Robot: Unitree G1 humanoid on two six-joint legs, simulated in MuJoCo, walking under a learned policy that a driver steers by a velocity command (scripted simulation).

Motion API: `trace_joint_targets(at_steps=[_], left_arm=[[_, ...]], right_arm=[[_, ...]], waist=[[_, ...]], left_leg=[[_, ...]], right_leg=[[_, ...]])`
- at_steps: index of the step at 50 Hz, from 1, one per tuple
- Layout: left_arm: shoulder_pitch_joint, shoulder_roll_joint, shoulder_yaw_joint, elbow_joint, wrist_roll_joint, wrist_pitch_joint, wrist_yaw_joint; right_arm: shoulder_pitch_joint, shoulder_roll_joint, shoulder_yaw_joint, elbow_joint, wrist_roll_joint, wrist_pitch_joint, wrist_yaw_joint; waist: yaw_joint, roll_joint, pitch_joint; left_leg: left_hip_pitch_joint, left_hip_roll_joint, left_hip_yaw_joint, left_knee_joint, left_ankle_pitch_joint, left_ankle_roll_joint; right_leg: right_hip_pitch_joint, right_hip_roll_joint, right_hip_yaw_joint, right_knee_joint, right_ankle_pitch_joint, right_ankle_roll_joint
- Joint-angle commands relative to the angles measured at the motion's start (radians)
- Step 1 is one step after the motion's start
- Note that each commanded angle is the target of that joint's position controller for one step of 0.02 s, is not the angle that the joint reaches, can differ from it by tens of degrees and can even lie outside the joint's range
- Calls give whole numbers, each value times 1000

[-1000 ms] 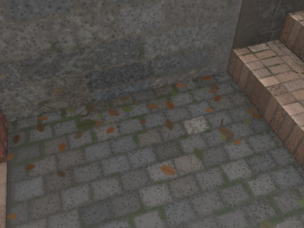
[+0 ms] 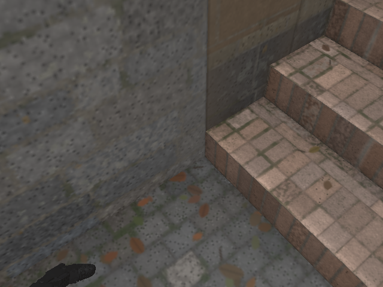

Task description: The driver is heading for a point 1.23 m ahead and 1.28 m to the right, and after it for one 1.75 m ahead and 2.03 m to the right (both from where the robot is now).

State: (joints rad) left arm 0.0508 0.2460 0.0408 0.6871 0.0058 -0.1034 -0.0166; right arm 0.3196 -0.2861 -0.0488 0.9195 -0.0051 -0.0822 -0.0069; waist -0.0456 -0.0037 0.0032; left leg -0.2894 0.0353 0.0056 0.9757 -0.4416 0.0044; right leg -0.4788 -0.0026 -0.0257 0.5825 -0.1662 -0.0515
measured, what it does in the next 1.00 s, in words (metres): walks ahead, turning right: left foot, then right foot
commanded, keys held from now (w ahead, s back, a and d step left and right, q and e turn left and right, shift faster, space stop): w+e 0.62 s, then e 0.38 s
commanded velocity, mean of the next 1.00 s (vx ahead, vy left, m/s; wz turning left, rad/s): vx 0.40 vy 0.00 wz -0.51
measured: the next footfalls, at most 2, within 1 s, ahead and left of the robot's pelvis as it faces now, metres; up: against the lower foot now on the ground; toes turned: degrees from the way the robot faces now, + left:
left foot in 0.38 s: +0.35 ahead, +0.11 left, +0.00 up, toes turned -12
right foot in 0.86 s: +0.46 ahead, -0.21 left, +0.00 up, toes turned -27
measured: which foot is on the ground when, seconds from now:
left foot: up 0.00-0.36, down 0.38-0.84, up 0.86-1.00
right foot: down 0.00-0.40, up 0.42-0.84, down 0.86-1.00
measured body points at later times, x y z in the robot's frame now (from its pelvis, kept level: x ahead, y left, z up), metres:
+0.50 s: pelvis +0.24 +0.02 +0.01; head +0.27 +0.03 +0.46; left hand +0.39 +0.27 -0.11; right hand +0.32 -0.27 -0.08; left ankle +0.31 +0.12 -0.73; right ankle +0.13 -0.09 -0.66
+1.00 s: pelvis +0.39 -0.10 +0.00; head +0.43 -0.15 +0.45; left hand +0.65 +0.05 -0.10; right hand +0.32 -0.37 -0.14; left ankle +0.41 +0.06 -0.62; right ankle +0.42 -0.19 -0.73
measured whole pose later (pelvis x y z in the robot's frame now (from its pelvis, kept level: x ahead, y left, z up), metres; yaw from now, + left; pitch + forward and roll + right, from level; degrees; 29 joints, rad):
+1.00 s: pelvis +0.39 -0.10 +0.00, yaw -33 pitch +2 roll +1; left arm 0.17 0.25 0.05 0.74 0.02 0.00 0.02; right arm 0.21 -0.24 -0.03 0.79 -0.04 0.02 -0.06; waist -0.03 0.02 0.10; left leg -0.49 0.07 0.02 1.25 -0.43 -0.05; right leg -0.40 0.12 0.05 0.50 -0.12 -0.10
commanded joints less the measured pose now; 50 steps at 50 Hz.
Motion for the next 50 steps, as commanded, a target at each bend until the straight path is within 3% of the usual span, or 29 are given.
trace_joint_targets(at_steps=[1, 2, 4, 6, 10, 15, 16, 17, 19, 20, 21, 22, 23, 24, 25, 26, 29, 32, 36, 40, 41, 42, 43, 44, 45, 46, 47, 48, 50], left_arm=[[267, 186, 59, -9, 0, 8, 18], [205, 165, 52, -17, 0, 11, 15], [154, 118, 35, -19, 7, 15, 7], [134, 140, 41, -24, -1, 13, 7], [183, 195, 65, -13, -14, 19, 27], [223, 196, 78, -8, -30, 24, 29], [281, 208, 79, 11, 32, 24, 8], [295, 198, 81, 16, 39, 25, 2], [299, 160, 71, 25, 39, 22, 1], [265, 98, 47, -5, 7, 8, 7], [292, 87, 40, -36, -7, 9, 13], [287, 147, 45, 11, 18, 26, 18], [236, 164, 49, 28, 25, 31, 10], [191, 156, 48, 30, 26, 34, 3], [158, 139, 45, 28, 38, 40, -4], [149, 122, 40, 35, 46, 48, -9], [95, 88, 30, 23, 44, 67, -27], [4, 74, 23, -7, 42, 80, -44], [-58, 43, 5, -23, 42, 91, -54], [63, 78, 22, 8, 62, 90, -34], [167, 94, 34, 40, 64, 77, -26], [265, 131, 49, 76, 71, 62, -7], [284, 212, 60, 78, 69, 53, 18], [321, 315, 88, 42, 22, 59, 39], [298, 276, 90, 24, -7, 71, 40], [223, 229, 79, -1, -9, 82, 46], [166, 168, 63, -14, 2, 96, 48], [152, 140, 53, -14, 3, 98, 50], [163, 131, 49, -14, 7, 99, 55]], right_arm=[[-127, -92, -8, -144, 5, -62, 14], [-145, -87, -10, -149, -12, -54, 7], [-118, -69, -13, -165, -16, -29, 6], [-138, -65, -13, -193, -18, -9, 2], [-266, -34, 5, -236, -11, -5, 0], [-350, -92, -5, -265, 2, -15, 11], [-304, -50, 9, -241, -34, 10, 20], [-295, -61, 6, -246, -35, 13, 19], [-159, -105, -8, -216, -48, -11, 3], [-6, -186, -34, -202, -73, -33, -22], [51, -304, -69, -177, -81, -27, -30], [20, -218, -57, -181, -71, -23, -30], [-15, -136, -38, -188, -56, -25, -27], [-41, -97, -29, -184, -49, -25, -26], [-36, -80, -25, -174, -42, -28, -31], [-26, -76, -26, -164, -38, -33, -31], [24, -77, -34, -136, -19, -54, -22], [44, -64, -30, -121, -15, -50, -34], [15, -85, -34, -115, 1, -45, -35], [24, -135, -44, -94, 14, -8, -52], [8, -148, -47, -104, 14, 14, -56], [23, -150, -48, -111, 5, 26, -54], [61, -51, -24, -142, -29, 35, -47], [126, -21, -8, -175, -16, 48, -56], [149, -47, -12, -147, -25, 71, -63], [97, -50, -9, -149, -26, 80, -65], [44, -67, -12, -146, -34, 85, -66], [-2, -74, -13, -161, -39, 100, -61], [-15, -66, -13, -167, -43, 131, -56]], waist=[[138, -92, -210], [97, -26, -149], [22, -52, -98], [-3, -77, -70], [32, -82, -38], [65, -103, -27], [85, -123, -75], [84, -130, -60], [16, -62, -95], [-51, 84, -176], [-31, 351, -210], [-4, 233, -181], [-5, 127, -124], [4, 95, -88], [6, 110, -61], [8, 115, -48], [11, 128, -49], [8, 156, -12], [27, 165, 14], [76, 176, -46], [112, 125, -84], [150, 35, -135], [99, -163, -126], [79, -285, -257], [74, -115, -325], [57, -81, -252], [45, -26, -164], [33, -69, -98], [20, -71, -98]], left_leg=[[-634, 51, -53, 379, 80, 24], [-564, 80, -50, 305, 138, 11], [-419, 100, -56, 193, 161, -9], [-376, 78, -36, 77, 226, -35], [-256, 19, -34, -275, 436, -60], [-191, 4, -90, -464, 428, -56], [-148, -2, -9, -470, 369, -45], [-100, -8, -4, -495, 321, -35], [133, 18, -28, -554, 206, 4], [337, 233, -271, -635, 47, 57], [482, 421, -644, -750, -25, 157], [432, 430, -648, -755, -75, 166], [361, 373, -509, -753, -29, 144], [311, 325, -381, -764, 88, 119], [280, 296, -298, -773, 210, 110], [260, 270, -226, -780, 325, 107], [287, 266, -113, -801, 460, 127], [279, 254, -3, -825, 587, 115], [173, 202, 177, -780, 796, 58], [207, 236, 210, -509, 1028, 51], [176, 217, 223, -339, 982, 43], [55, 176, 240, -110, 772, 6], [-236, 98, 227, 186, -113, -32], [-320, -7, 95, 399, -230, -46], [-283, 38, -7, 472, -143, -42], [-302, 50, -20, 461, -71, -44], [-287, 73, -36, 383, -8, -46], [-272, 73, -52, 313, 17, -49], [-233, 36, -44, 268, 54, -50]], right_leg=[[659, -324, 518, -266, 108, -242], [501, -285, 434, -294, 199, -227], [307, -223, 350, -347, 229, -217], [217, -174, 277, -377, 257, -217], [158, -124, 239, -386, 120, -187], [244, -166, 356, -292, -17, -170], [303, -133, 342, -271, -11, -149], [293, -127, 367, -230, -7, -134], [210, -48, 347, -40, 42, -91], [46, 47, 236, 220, -63, -48], [-226, 147, 114, 430, -375, -26], [-261, 48, 166, 538, -341, -48], [-242, 21, 161, 533, -271, -53], [-222, -11, 142, 509, -218, -43], [-216, -28, 135, 496, -183, -31], [-211, -31, 120, 515, -150, -19], [-253, -38, 107, 481, -79, -5], [-252, -37, 86, 374, 5, 13], [-22, -19, 0, 104, 99, 21], [165, 48, -37, 5, 7, -24], [275, 87, -47, -74, 15, -47], [444, 91, -19, -151, 138, -66], [598, -165, 258, -98, 687, -97], [638, -382, 557, -113, 1225, -265], [613, -370, 484, -118, 1108, -326], [496, -323, 454, -159, 811, -316], [385, -242, 407, -209, 581, -259], [319, -187, 385, -228, 499, -218], [278, -156, 362, -223, 539, -173]])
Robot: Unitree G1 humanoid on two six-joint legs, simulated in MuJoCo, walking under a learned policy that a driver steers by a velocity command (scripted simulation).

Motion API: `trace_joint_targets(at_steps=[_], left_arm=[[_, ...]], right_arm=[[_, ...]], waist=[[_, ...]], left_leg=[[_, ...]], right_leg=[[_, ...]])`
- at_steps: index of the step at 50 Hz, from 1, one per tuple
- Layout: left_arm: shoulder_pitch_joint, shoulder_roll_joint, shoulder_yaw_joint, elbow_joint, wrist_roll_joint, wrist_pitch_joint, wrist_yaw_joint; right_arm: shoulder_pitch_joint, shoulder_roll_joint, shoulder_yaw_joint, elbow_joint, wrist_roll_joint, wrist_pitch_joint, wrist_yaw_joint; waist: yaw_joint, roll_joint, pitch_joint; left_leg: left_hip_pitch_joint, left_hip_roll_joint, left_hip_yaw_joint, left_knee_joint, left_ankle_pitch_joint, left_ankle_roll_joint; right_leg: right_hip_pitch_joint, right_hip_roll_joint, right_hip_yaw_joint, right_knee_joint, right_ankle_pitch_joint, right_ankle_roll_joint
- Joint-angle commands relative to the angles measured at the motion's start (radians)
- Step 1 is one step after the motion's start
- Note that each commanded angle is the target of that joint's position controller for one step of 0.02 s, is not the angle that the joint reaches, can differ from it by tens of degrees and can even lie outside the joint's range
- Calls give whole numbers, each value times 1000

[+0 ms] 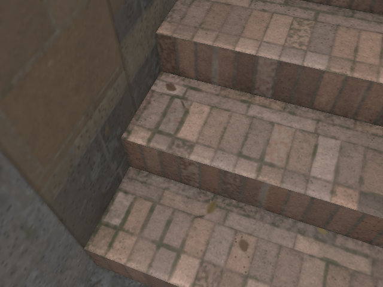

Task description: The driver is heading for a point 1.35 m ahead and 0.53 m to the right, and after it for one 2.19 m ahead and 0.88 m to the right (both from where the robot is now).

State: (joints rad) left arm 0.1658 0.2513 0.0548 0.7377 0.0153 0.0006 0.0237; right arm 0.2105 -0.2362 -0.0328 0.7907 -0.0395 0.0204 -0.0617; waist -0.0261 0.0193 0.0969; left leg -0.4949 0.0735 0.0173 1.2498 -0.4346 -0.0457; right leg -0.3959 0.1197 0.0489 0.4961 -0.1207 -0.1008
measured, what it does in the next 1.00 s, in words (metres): walks ahead, turning right: left foot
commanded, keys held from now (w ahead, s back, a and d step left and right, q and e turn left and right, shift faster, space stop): e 0.28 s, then w+e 0.36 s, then e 0.28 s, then no key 0.08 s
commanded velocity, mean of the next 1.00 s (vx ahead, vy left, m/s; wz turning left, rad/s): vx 0.18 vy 0.00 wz -0.59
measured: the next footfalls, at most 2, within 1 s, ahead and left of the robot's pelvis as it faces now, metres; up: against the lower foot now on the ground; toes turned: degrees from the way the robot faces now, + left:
left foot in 0.52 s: +0.11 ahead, +0.14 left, +0.00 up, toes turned -21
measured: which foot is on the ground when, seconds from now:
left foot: up 0.00-0.50, down 0.52-1.00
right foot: down 0.00-0.50, up 0.52-1.00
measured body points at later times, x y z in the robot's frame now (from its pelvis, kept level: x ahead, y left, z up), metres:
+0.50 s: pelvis +0.05 +0.05 +0.00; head +0.07 +0.05 +0.45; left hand +0.21 +0.29 -0.11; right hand +0.13 -0.26 -0.09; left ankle +0.06 +0.16 -0.73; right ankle +0.08 -0.05 -0.73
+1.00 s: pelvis +0.19 +0.00 -0.01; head +0.26 +0.01 +0.44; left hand +0.51 -0.01 -0.08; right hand -0.04 -0.12 -0.11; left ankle +0.07 +0.16 -0.73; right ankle +0.24 -0.14 -0.48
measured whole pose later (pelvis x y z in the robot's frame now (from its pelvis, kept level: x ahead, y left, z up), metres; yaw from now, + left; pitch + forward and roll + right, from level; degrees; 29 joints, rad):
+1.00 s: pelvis +0.19 +0.00 -0.01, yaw -32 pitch +2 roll -3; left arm -0.09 0.13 -0.01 0.55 0.03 0.06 0.01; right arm 0.63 -0.13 0.00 0.96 -0.04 -0.05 -0.06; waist -0.05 -0.05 0.07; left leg 0.12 0.04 0.19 0.30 -0.46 0.01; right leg -1.23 0.09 -0.09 1.89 -0.61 -0.06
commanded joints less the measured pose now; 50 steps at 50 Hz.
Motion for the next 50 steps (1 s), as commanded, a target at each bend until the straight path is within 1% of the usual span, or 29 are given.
trace_joint_targets(at_steps=[1, 4, 9, 10, 11, 12, 14, 15, 17, 20, 21, 22, 24, 25, 26, 27, 28, 29, 30, 31, 32, 35, 36, 41, 43, 44, 47, 48, 50], left_arm=[[73, 138, 38, -57, 4, -17, 15], [100, 164, 51, -56, 2, -24, 16], [134, 162, 54, -61, 4, -6, 24], [18, 193, 63, -132, -21, -3, 42], [3, 204, 63, -143, -15, 4, 49], [18, 178, 55, -145, -7, 8, 48], [44, 160, 51, -150, -6, 22, 45], [177, 170, 58, -77, 24, 17, 22], [200, 158, 58, -60, 27, 11, 5], [163, 164, 62, -62, 35, 13, -3], [154, 160, 58, -61, 46, 10, -7], [137, 157, 58, -60, 46, 7, -10], [110, 149, 60, -57, 22, 11, -10], [100, 111, 53, -60, 8, 6, -16], [123, 21, 35, -73, -7, -8, -16], [79, 100, 53, -105, 27, -22, 1], [14, 130, 58, -115, 70, -25, -4], [25, 106, 53, -91, 75, -20, -16], [80, 80, 49, -57, 51, -14, -25], [96, 87, 49, -42, 46, -16, -39], [80, 70, 46, -43, 46, -18, -47], [7, 35, 39, -61, 46, -12, -43], [-19, 10, 35, -63, 42, -1, -32], [-135, -31, 10, -113, 50, 27, -16], [-245, -80, -16, -170, 37, 42, -12], [-295, -105, -29, -195, 28, 42, -7], [-415, -130, -64, -288, 17, 37, -3], [-411, -145, -86, -331, 2, 41, -18], [-427, -148, -106, -360, 4, 38, -30]], right_arm=[[99, -115, -30, -36, -4, 34, 7], [46, -96, -29, -55, 0, 48, 8], [-53, -101, -39, -75, 2, 59, 12], [-123, -123, -53, -104, 19, 11, 1], [-114, -136, -57, -95, 25, -10, 0], [-104, -124, -53, -92, 36, -24, -3], [-118, -115, -47, -94, 33, -39, -5], [-101, -97, -33, -84, 1, 8, 4], [-133, -107, -29, -108, 8, 25, 11], [-149, -123, -25, -120, 15, 7, 18], [-117, -136, -25, -111, 30, 0, 15], [-93, -141, -25, -109, 37, -8, 11], [-1, -125, -23, -100, 44, -25, -7], [54, -147, -31, -81, 38, -42, -19], [100, -211, -41, -92, 7, -45, -21], [89, -298, -65, -103, -4, -43, -19], [61, -258, -69, -92, 1, -41, -11], [3, -192, -52, -92, 12, -50, -7], [-15, -157, -44, -98, 9, -56, 0], [-5, -131, -36, -100, 9, -66, 0], [46, -118, -35, -83, 5, -77, 1], [195, -101, -34, -30, 6, -93, 7], [258, -100, -34, -9, 4, -95, 8], [385, -62, -23, 46, 6, -96, 1], [413, -57, -18, 67, 8, -96, 3], [459, -55, -14, 90, -1, -99, 4], [461, -34, 3, 119, 0, -96, 4], [450, -17, 10, 140, 1, -80, 5], [485, -16, 14, 166, 4, -61, -6]], waist=[[-2, -82, -208], [11, -93, -217], [45, -121, -179], [33, -105, -162], [26, -106, -167], [30, -116, -167], [49, -132, -155], [93, -134, -176], [101, -162, -151], [86, -181, -108], [81, -218, -102], [64, -209, -94], [-2, -158, -79], [-26, -42, -71], [-23, 171, -125], [-16, 153, -62], [8, 130, 8], [23, 125, 50], [40, 114, 53], [39, 56, 42], [21, 47, 28], [-17, 65, 11], [-33, 117, -3], [-19, 69, -12], [-18, 97, 22], [-39, 115, 29], [-19, 97, 81], [28, 90, 86], [9, 66, 17]], left_leg=[[-19, -15, -60, -33, 65, -1], [-47, -38, -72, -96, 96, -10], [-88, -56, -105, -198, 110, -23], [-149, -73, -187, -189, 97, -62], [-176, -70, -198, -204, 98, -76], [-178, -66, -190, -213, 96, -84], [-146, -71, -166, -267, 81, -90], [-103, -74, -91, -278, 71, -53], [-49, -95, -70, -315, 30, -12], [32, -113, -69, -432, -35, 19], [92, -121, -72, -480, -39, 33], [162, -126, -74, -552, -49, 45], [379, -116, -62, -817, 73, 75], [518, -42, -120, -925, 114, 77], [631, 205, -395, -1014, -150, 101], [495, 361, -646, -1104, -260, 186], [386, 370, -623, -1111, -404, 250], [354, 272, -505, -1111, -382, 236], [355, 193, -374, -1079, -245, 213], [359, 154, -280, -1066, -109, 191], [378, 139, -229, -1050, -6, 191], [456, 144, -144, -982, 332, 211], [507, 164, -147, -949, 440, 232], [641, 206, -109, -877, 711, 243], [658, 226, -67, -888, 835, 238], [706, 247, -81, -891, 879, 244], [688, 248, -15, -983, 833, 216], [646, 191, 43, -991, 901, 182], [653, 162, 101, -1046, 1147, 168]], right_leg=[[206, -273, 291, -132, 535, -101], [226, -265, 331, -138, 473, -54], [232, -241, 440, -177, 111, -14], [225, -224, 542, -186, -74, -24], [249, -238, 566, -193, -171, -38], [258, -242, 568, -185, -189, -51], [236, -219, 556, -175, -171, -67], [261, -224, 518, -194, -128, -79], [231, -181, 529, -211, -271, -81], [180, -167, 578, -227, -409, -99], [162, -159, 587, -230, -428, -97], [126, -155, 600, -227, -427, -92], [21, -117, 582, -164, -381, -65], [-110, -48, 492, 3, -498, -21], [-262, 88, 242, 397, -534, 28], [-423, 120, 131, 615, -435, 45], [-456, -1, 123, 759, -349, 42], [-495, 11, 96, 898, -294, 48], [-513, 12, 72, 1021, -246, 57], [-511, 0, 68, 1037, -178, 62], [-521, 1, 55, 1083, -139, 65], [-615, 13, 36, 1175, -146, 84], [-680, 31, 5, 1303, -209, 85], [-894, 29, 7, 1401, -308, 86], [-980, 22, -50, 1448, -394, 80], [-1070, 21, -76, 1576, -460, 67], [-1150, -23, -88, 1567, -554, 34], [-1086, -67, -97, 1407, -555, 29], [-891, -82, -184, 1180, -463, 26]])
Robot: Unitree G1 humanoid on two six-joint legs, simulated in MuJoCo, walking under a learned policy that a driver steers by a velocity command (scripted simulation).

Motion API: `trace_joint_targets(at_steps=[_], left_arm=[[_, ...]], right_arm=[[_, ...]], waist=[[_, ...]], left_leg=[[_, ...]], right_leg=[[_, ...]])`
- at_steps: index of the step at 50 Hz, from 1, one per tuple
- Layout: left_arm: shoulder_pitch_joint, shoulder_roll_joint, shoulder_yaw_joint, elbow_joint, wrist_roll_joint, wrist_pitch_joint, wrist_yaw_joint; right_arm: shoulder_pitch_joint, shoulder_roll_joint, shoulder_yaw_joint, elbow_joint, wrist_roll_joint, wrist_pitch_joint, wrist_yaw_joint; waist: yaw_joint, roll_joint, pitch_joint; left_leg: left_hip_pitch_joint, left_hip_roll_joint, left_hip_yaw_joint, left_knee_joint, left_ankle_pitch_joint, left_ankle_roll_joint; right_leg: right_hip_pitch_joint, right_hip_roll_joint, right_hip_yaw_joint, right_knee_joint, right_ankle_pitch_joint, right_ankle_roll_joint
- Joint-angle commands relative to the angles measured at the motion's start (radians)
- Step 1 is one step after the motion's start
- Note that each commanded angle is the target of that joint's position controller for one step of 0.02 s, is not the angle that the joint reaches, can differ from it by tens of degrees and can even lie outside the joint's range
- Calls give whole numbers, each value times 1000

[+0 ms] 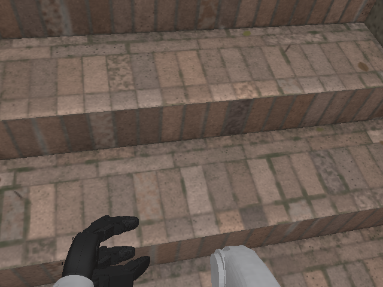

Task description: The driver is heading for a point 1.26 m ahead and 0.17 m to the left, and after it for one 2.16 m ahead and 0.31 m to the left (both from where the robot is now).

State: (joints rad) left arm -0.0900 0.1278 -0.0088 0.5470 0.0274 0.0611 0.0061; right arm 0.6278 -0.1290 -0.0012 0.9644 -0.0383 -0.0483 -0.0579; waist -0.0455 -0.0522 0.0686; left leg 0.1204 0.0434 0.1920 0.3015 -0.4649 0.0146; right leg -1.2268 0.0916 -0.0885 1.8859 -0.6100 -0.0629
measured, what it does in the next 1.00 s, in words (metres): climbs: right foot 0.17 m higher, then left foot 0.17 m higher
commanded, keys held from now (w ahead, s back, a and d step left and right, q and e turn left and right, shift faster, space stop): no key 0.04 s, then w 0.90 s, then w+q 0.06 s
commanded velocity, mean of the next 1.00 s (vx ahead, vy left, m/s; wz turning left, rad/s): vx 0.38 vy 0.00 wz -0.10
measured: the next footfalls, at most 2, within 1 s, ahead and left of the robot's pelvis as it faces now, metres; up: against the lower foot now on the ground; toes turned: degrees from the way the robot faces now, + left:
right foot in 0.08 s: +0.24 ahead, -0.07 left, +0.17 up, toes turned -2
left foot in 0.64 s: +0.59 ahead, +0.06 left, +0.33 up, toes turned -2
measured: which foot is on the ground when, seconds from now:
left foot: down 0.00-0.08, up 0.10-0.62, down 0.64-1.00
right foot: up 0.00-0.06, down 0.08-0.66, up 0.68-1.00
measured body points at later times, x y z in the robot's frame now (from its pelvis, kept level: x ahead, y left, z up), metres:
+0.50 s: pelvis +0.30 -0.03 +0.17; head +0.31 -0.04 +0.62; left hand +0.19 +0.19 +0.03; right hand +0.48 -0.22 +0.06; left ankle +0.46 +0.13 -0.22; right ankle +0.20 -0.07 -0.56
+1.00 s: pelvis +0.66 -0.04 +0.34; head +0.67 -0.04 +0.79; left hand +0.94 +0.09 +0.30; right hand +0.50 -0.21 +0.20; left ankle +0.55 +0.06 -0.39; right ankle +0.77 -0.18 -0.11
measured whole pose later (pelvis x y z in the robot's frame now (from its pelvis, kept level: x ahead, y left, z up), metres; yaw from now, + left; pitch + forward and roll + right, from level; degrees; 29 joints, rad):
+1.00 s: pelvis +0.66 -0.04 +0.34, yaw -4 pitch +6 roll +0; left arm -0.06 0.09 -0.07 0.61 0.04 -0.01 -0.01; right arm 0.62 -0.13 0.01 1.15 -0.08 -0.12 0.03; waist -0.05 0.02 -0.10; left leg -0.15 -0.03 0.03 0.43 -0.39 0.06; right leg -1.39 -0.06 0.01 1.96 -0.34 -0.19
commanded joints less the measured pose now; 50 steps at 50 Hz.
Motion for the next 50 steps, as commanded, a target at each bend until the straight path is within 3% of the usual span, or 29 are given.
trace_joint_targets(at_steps=[1, 4, 5, 6, 7, 10, 12, 14, 22, 27, 28, 29, 30, 31, 32, 33, 34, 35, 36, 37, 39, 41, 44, 45, 46, 47, 48, 49, 50], left_arm=[[-105, -36, -61, -165, -45, -18, -16], [318, 108, 10, -15, -33, 3, -9], [433, 151, 38, 36, -26, -14, -10], [406, 263, 83, 65, -20, -11, -6], [405, 263, 97, 117, -14, -12, 10], [273, 124, 49, 250, -14, -56, 17], [265, 36, 24, 327, -13, -96, 17], [391, 65, 21, 386, 91, -108, -84], [596, 141, -1, 519, 133, -153, -124], [751, 155, -26, 533, 62, -156, -124], [710, 135, 11, 537, -54, -159, 17], [650, 198, 9, 512, -64, -165, 66], [650, 321, 0, 516, 38, -170, -99], [565, 370, 47, 508, 5, -181, -162], [620, 305, 64, 477, -50, -179, -5], [638, 316, 66, 476, -58, -185, 38], [675, 180, 51, 424, -74, -201, 17], [495, 213, 68, 375, 7, -208, -8], [366, 152, 60, 249, 37, -207, -34], [424, 115, 51, 397, -27, -147, -97], [298, -39, 11, 184, 32, -150, -26], [326, -89, -17, 170, 23, -123, 6], [245, -3, -4, 98, 2, -108, 11], [98, 80, -23, 67, 5, -86, -58], [61, 54, -28, 59, 14, -76, -65], [-30, -87, -40, -14, 4, -99, 4], [-79, -77, -52, -51, 3, -114, 26], [-206, 63, -70, -53, 13, -80, -22], [-242, 44, -63, -69, 9, -57, -36]], right_arm=[[8, -158, -21, -30, 17, 25, -7], [-53, -348, -60, -61, 75, -6, 30], [-105, -330, -60, -138, 103, -45, 59], [-118, -265, -59, -198, 93, -62, 107], [-178, -303, -97, -205, 55, -55, 126], [-249, -93, -50, -250, 7, 4, 67], [-236, -55, -33, -271, 10, 22, 40], [-301, -41, -6, -255, -15, -18, 142], [-576, -84, 40, -323, 28, -24, 135], [-839, -48, 64, -416, 14, 35, 133], [-771, 59, 84, -343, 2, 48, 72], [-672, 65, 99, -346, 37, 46, 54], [-797, -63, 72, -487, 21, 69, 161], [-749, -170, 33, -474, 36, 83, 171], [-406, -129, 26, -281, 20, 54, 108], [-165, -182, 8, -210, 27, 25, 83], [-25, -299, -36, -127, 8, 29, 41], [-88, -273, -47, -87, 11, 48, 10], [-215, -253, -54, -82, 35, 24, 15], [-134, -145, -16, -83, -20, -4, 105], [-195, -32, -23, 58, 20, -27, 71], [-225, -6, -13, 88, 17, -64, 56], [-310, -43, 1, 58, 31, -100, 63], [-275, -31, 2, 57, -71, -88, 123], [-199, -12, 10, 89, -93, -80, 132], [-130, -94, -12, 91, 38, -103, 75], [-107, -98, -1, 109, 47, -110, 52], [139, -25, 29, 209, -91, -77, 94], [218, -53, 22, 227, -99, -59, 120]], waist=[[68, 87, -24], [267, 346, -341], [320, 268, -398], [255, -66, -504], [209, 87, -509], [40, 112, -8], [-26, 55, 15], [17, -12, -5], [11, 50, -33], [92, -119, -59], [115, 51, -47], [37, -13, -87], [-45, -321, -177], [-94, -241, -123], [-99, -104, -332], [-190, -112, -405], [-181, 244, -472], [-157, 332, -424], [-66, 179, -257], [-161, 106, -5], [66, 32, -94], [116, 16, -28], [141, 7, 44], [94, 184, -187], [87, 130, -126], [47, 118, 56], [52, 70, 113], [-45, 44, -288], [-39, 149, -186]], left_leg=[[-82, 190, -15, -154, 1511, 87], [-142, 242, -15, 342, 2352, 102], [-482, 143, -62, 681, 1855, 53], [-608, -129, -110, 1166, 137, -8], [-599, -115, -354, 1343, 198, 37], [-772, -56, -296, 1438, 185, 79], [-839, -38, -311, 1538, 182, 105], [-1262, -141, -565, 1671, 526, 215], [-1570, -56, -278, 1839, 581, 191], [-1436, 0, -55, 1408, 376, 93], [-1226, -45, 91, 1353, 99, 89], [-915, -59, 64, 1078, 6, 113], [-795, -118, 4, 1088, 137, 55], [-861, -155, -11, 871, 137, 61], [-672, -202, 37, 795, -210, 128], [-384, -119, -231, 673, -144, 182], [-78, 165, -820, 410, 5, 389], [-176, 203, -1148, 83, 88, 435], [-263, 176, -1013, 105, -57, 382], [-434, 222, -981, 183, -48, 394], [-474, 146, -674, 141, -4, 244], [-517, 102, -504, 102, 105, 197], [-639, 82, -324, -34, 366, 172], [-506, 98, -320, 18, 329, 222], [-448, 96, -324, 9, 279, 205], [-471, 144, -381, -142, 351, 228], [-458, 140, -404, -162, 321, 219], [-132, 115, -438, 23, 305, 169], [-97, 118, -406, -39, 353, 168]], right_leg=[[309, -37, -125, -523, 99, -43], [1014, 103, -154, -744, 229, -148], [1312, -32, 220, -889, 386, -272], [1330, -357, 850, -1275, 598, -375], [1212, -312, 982, -1384, 421, -309], [739, -246, 727, -1485, -19, -224], [665, -222, 584, -1521, -4, -188], [760, -165, 574, -1459, 35, -147], [744, -145, 313, -1534, 202, 5], [973, -276, 364, -1699, 899, -131], [1021, -220, 211, -1762, 1280, -70], [959, -210, 126, -1727, 1614, -67], [927, -394, 292, -1675, 2036, -201], [1110, -383, 236, -1579, 2339, -207], [1345, -304, 106, -1318, 2296, -98], [1193, -276, 146, -1042, 2004, -85], [763, -62, 132, -564, 1206, -6], [607, 53, 198, -166, 514, -1], [443, 2, 249, -22, 501, -34], [133, 32, 445, 174, 647, -128], [234, -1, 295, 149, 495, -132], [121, -5, 289, 245, 383, -110], [138, -67, 139, 14, 380, -49], [-16, -112, 136, 223, 255, -158], [-132, -138, 155, 209, 256, -192], [-159, -103, 13, 283, 214, -86], [-212, -162, 30, 201, 164, -64], [-307, -179, 139, -40, 258, -150], [-377, -197, 80, -124, 312, -171]])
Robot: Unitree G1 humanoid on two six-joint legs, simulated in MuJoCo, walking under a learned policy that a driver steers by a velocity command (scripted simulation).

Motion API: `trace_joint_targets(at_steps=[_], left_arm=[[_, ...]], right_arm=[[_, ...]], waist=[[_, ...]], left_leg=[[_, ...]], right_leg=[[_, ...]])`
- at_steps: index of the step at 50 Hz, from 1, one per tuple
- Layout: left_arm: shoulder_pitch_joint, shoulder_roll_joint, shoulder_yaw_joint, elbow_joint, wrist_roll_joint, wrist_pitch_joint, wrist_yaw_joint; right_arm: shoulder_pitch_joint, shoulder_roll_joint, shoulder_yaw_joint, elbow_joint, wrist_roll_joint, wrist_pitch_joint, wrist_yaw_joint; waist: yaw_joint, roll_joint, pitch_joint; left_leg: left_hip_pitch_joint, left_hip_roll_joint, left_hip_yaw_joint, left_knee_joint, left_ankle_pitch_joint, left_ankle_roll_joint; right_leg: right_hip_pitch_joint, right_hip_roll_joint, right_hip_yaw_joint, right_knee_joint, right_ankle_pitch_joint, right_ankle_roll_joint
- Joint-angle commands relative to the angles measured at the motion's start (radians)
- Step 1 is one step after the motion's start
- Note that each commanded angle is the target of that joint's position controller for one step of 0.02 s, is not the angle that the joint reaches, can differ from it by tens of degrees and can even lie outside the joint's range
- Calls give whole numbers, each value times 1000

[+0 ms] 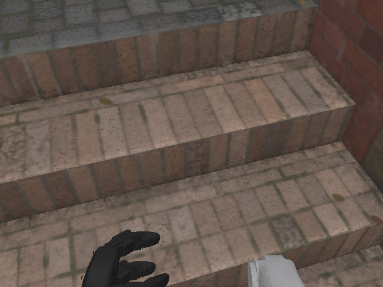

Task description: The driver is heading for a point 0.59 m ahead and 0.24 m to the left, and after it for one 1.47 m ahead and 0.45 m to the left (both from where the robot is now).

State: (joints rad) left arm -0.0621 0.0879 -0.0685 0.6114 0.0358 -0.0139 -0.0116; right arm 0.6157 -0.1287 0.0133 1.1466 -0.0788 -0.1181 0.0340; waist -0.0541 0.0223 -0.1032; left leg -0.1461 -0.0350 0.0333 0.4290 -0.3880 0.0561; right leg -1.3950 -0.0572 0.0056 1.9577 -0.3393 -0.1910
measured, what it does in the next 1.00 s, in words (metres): climbs, turning left: right foot 0.17 m higher, then left foot 0.17 m higher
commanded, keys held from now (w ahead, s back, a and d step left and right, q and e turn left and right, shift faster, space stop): w+q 0.96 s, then w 0.04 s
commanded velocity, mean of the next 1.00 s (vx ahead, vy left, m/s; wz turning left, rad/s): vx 0.50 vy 0.00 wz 0.48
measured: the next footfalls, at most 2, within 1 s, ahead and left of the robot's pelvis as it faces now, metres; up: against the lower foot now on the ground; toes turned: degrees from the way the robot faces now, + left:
right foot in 0.12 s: +0.29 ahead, -0.14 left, +0.17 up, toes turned -2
left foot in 0.62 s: +0.55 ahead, +0.14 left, +0.33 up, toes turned +19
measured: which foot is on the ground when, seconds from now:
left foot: down 0.00-0.14, up 0.16-0.60, down 0.62-1.00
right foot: up 0.00-0.10, down 0.12-0.66, up 0.68-1.00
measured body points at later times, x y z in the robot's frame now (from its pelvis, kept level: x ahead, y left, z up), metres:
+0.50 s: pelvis +0.33 -0.03 +0.17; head +0.33 -0.03 +0.62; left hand +0.17 +0.12 +0.02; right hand +0.59 -0.15 +0.08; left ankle +0.43 +0.12 -0.27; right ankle +0.25 -0.14 -0.57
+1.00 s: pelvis +0.62 +0.03 +0.33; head +0.61 +0.02 +0.78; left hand +0.76 +0.31 +0.27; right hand +0.60 -0.17 +0.17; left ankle +0.51 +0.12 -0.40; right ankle +0.82 -0.02 -0.17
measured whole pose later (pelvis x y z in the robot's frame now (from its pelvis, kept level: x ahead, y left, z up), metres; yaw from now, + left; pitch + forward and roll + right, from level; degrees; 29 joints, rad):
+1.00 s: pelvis +0.62 +0.03 +0.33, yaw +29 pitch +5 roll +1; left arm -0.03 0.16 -0.07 0.77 0.04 -0.04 -0.02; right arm 0.54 -0.11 0.03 1.15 -0.09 -0.07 0.08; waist -0.08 0.02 -0.16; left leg -0.26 -0.08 -0.16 0.54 -0.36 0.04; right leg -1.29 -0.06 0.05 1.74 -0.42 -0.11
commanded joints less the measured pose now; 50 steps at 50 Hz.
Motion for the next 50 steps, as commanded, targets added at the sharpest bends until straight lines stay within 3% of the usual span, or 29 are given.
trace_joint_targets(at_steps=[1, 2, 3, 6, 7, 8, 9, 10, 11, 12, 14, 16, 18, 22, 24, 26, 27, 28, 31, 32, 33, 34, 35, 36, 40, 43, 46, 48, 50], left_arm=[[-376, 63, -17, -157, 16, 46, -33], [-425, 50, -19, -163, 37, 47, -69], [-386, 17, -29, -147, 11, 41, -88], [-50, 196, 32, 22, -2, 52, -62], [252, 225, 54, 107, 11, 47, -32], [586, 252, 54, 212, -2, 40, -38], [702, 320, 105, 277, 34, 23, -22], [605, 331, 104, 350, 12, -20, -23], [408, 261, 92, 354, -16, -41, -29], [299, 112, 56, 367, -12, -45, -35], [199, -56, 10, 402, 19, -54, -39], [208, -56, 26, 418, 23, -70, -23], [306, 2, 33, 459, 72, -70, -12], [437, 46, 16, 534, 135, -70, -24], [563, 84, 11, 544, 143, -72, -31], [598, 99, 9, 524, 99, -64, -48], [522, 160, 16, 501, 67, -79, -68], [553, 260, 37, 497, 41, -107, -77], [565, 369, 81, 497, 11, -127, -83], [626, 296, 74, 489, 85, -127, -87], [618, 295, 77, 461, 105, -114, -109], [510, 213, 84, 433, 69, -85, -143], [477, 168, 79, 419, 14, -71, -147], [418, 140, 80, 403, 29, -79, -126], [289, 80, 42, 280, 34, -50, -66], [190, 107, 31, 229, -11, -35, -40], [-1, 116, 6, 126, 2, -51, -9], [-102, 170, 11, 44, 7, -51, 12], [-159, 112, -3, 1, 2, -23, -20]], right_arm=[[91, -62, -3, 3, -59, 31, 70], [-37, -94, -9, -60, 7, 21, 82], [13, -152, -8, -59, 21, -8, 90], [-73, -310, -59, -119, 74, -41, 97], [-44, -242, -57, -100, 10, -27, 105], [146, -109, -17, -99, -52, -17, 136], [15, -153, -60, -62, 29, 13, 136], [-79, -115, -67, -86, 48, 15, 129], [-137, -80, -59, -103, 37, 17, 109], [-211, -71, -50, -132, 22, 23, 84], [-286, 3, -17, -182, 21, 61, 73], [-331, 54, 7, -196, 38, 86, 81], [-452, 61, 29, -256, 65, 92, 89], [-648, 14, 59, -368, 84, 80, 70], [-783, -63, 48, -428, 81, 89, 67], [-938, -39, 60, -481, 70, 129, 60], [-896, -18, 55, -479, 54, 148, 70], [-856, -31, 47, -493, 79, 159, 82], [-604, -119, -2, -422, 73, 140, 64], [-425, -183, -28, -363, 83, 130, 36], [-219, -220, -45, -304, 78, 138, 17], [-47, -284, -61, -232, 40, 144, 17], [-31, -315, -95, -199, 23, 119, -2], [-75, -246, -80, -158, 27, 93, -3], [-414, 18, 3, -105, 28, 58, 36], [-387, -53, -10, -113, -4, 26, 19], [-143, -52, 3, -16, -64, 23, 18], [-188, -116, -1, -64, -51, 13, 37], [-313, -217, -24, -190, 59, 6, 62]], waist=[[-12, 63, 58], [37, 78, 14], [70, 184, -65], [184, 160, -135], [250, 2, -361], [248, -341, -657], [322, -287, -361], [246, -209, -102], [153, -138, -76], [102, 31, -112], [-17, 65, -91], [-57, 14, -25], [-25, -91, 34], [-8, -16, 67], [60, -40, 34], [102, -86, 71], [3, -144, 81], [-30, -149, 11], [-90, -232, -14], [-77, -141, -189], [-136, -65, -328], [-171, 120, -272], [-166, 121, -156], [-118, 107, -51], [135, -74, -16], [98, 60, 1], [27, -7, 34], [28, -49, 27], [82, 72, 76]], left_leg=[[-101, 240, -211, -369, 379, 153], [-376, 214, -159, -414, 640, 209], [-407, 242, -144, -356, 1217, 248], [-44, 250, -104, -72, 1833, 131], [-286, 255, -135, 289, 1599, 84], [-590, 40, -216, 630, 487, 76], [-711, -43, -378, 1244, 402, 64], [-875, -47, -376, 1534, 468, 87], [-957, -33, -322, 1678, 433, 117], [-975, -12, -306, 1721, 402, 162], [-971, 68, -265, 1627, 418, 215], [-1035, 99, -204, 1672, 290, 219], [-1144, 78, -112, 1915, 124, 234], [-1325, 98, -115, 1718, 218, 308], [-1263, 128, -27, 1427, 356, 252], [-1101, 137, 62, 1209, 177, 177], [-820, 103, 131, 1112, 151, 173], [-644, 24, 177, 1090, 205, 145], [-527, -123, 191, 618, 56, 115], [-109, -71, -16, 733, 427, 205], [149, -18, -313, 471, 269, 253], [196, 131, -738, 90, 35, 339], [90, 187, -862, -3, -58, 321], [-26, 172, -772, 34, -135, 287], [-294, 111, -446, 34, 194, 229], [-432, 79, -338, -59, 179, 207], [-289, 107, -418, -40, 31, 154], [-409, 90, -404, -96, 29, 124], [-819, 148, -420, -340, 162, 217]], right_leg=[[44, -68, -61, -400, 4, -63], [443, -7, -195, -489, -78, -23], [679, 58, -234, -427, 6, 29], [967, 177, -222, -956, 121, 71], [1464, 16, 75, -990, 582, -56], [1862, -291, 710, -1318, 580, -300], [1524, -316, 975, -1528, 103, -254], [1306, -266, 814, -1556, -121, -158], [1216, -263, 639, -1511, -41, -147], [1186, -275, 501, -1485, 100, -139], [1075, -225, 254, -1522, 277, -48], [1041, -181, 44, -1588, 320, -7], [1019, -175, -11, -1680, 249, -35], [1129, -152, -120, -1751, 161, 9], [1181, -150, -160, -1806, 172, 9], [1142, -212, -179, -1949, 315, -25], [1019, -213, -247, -1947, 877, -33], [1026, -225, -266, -1872, 1428, -61], [1434, -277, -272, -1569, 1812, -23], [1160, -240, -237, -1302, 1748, 33], [947, -146, -152, -1065, 1304, 53], [658, 73, -31, -572, 341, 98], [483, 110, 203, -131, 381, 78], [340, 104, 242, 35, 405, 57], [213, 48, 165, 103, 299, -26], [231, 48, 62, 234, -14, 35], [30, 20, 123, 164, -76, -4], [243, -57, 96, -238, 19, 62], [837, 10, -131, -410, -195, 184]])
Velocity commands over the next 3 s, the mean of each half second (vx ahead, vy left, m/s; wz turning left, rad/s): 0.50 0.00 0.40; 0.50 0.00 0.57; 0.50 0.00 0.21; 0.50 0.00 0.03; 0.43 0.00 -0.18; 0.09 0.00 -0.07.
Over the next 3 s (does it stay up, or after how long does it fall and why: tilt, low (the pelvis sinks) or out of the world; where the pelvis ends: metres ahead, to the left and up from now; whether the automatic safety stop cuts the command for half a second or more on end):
stays up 1.40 0.45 0.66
